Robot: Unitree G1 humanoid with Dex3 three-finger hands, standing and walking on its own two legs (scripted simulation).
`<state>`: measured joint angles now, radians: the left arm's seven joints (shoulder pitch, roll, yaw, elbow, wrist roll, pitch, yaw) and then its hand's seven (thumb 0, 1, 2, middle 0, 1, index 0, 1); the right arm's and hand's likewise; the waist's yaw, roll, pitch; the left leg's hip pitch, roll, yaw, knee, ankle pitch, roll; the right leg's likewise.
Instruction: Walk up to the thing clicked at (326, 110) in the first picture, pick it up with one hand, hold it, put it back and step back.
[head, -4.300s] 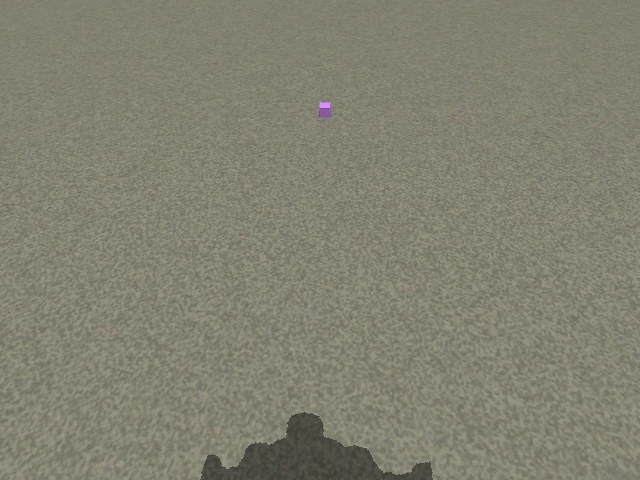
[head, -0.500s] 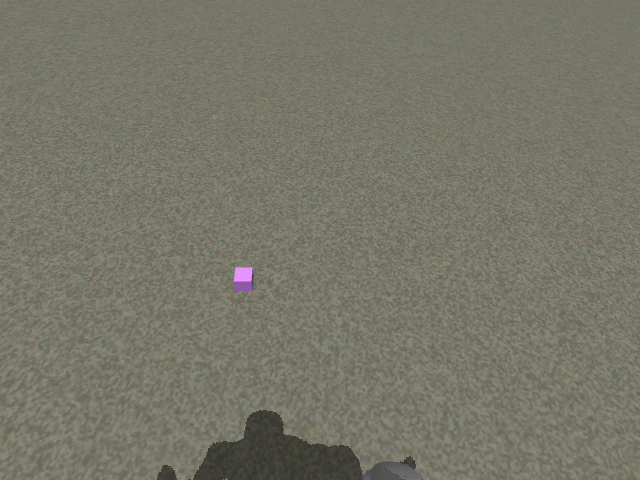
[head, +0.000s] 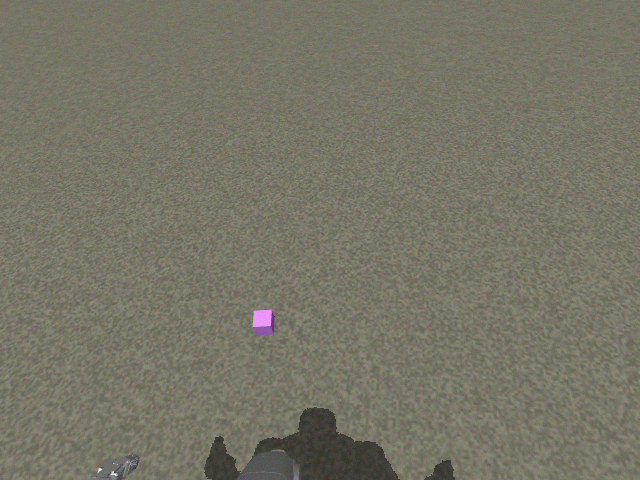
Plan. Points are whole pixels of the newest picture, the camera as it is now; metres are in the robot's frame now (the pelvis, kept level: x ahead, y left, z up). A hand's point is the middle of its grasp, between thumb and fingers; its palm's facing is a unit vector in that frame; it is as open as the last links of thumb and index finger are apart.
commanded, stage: walk up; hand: left
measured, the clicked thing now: (263, 322) +0.69 +0.29 -0.74
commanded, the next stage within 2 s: none
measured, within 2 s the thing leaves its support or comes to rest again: neither
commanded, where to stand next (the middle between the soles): +0.29 +0.03 m, yaw -1 degrees
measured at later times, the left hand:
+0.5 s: hand (152, 404) +0.24 +0.30 -0.14, palm faces -0.11 -0.93 -0.35, open 7.4 cm
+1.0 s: hand (177, 357) +0.33 +0.30 -0.17, palm faces -0.02 -0.94 -0.35, open 7.4 cm
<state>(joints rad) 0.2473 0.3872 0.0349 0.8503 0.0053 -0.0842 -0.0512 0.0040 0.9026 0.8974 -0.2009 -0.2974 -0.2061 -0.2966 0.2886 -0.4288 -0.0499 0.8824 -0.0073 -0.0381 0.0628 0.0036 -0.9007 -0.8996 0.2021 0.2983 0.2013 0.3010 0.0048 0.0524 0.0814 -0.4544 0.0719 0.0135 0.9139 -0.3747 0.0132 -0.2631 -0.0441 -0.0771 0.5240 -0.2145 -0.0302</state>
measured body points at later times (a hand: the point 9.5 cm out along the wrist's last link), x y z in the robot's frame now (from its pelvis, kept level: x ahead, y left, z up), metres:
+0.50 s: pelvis +0.16 +0.03 +0.00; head +0.18 +0.04 +0.45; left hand +0.25 +0.35 -0.12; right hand +0.16 -0.30 -0.11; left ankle +0.15 +0.15 -0.73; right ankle +0.27 -0.12 -0.71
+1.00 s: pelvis +0.25 +0.03 -0.01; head +0.26 +0.05 +0.43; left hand +0.33 +0.35 -0.14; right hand +0.34 -0.28 -0.13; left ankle +0.30 +0.16 -0.73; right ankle +0.27 -0.11 -0.73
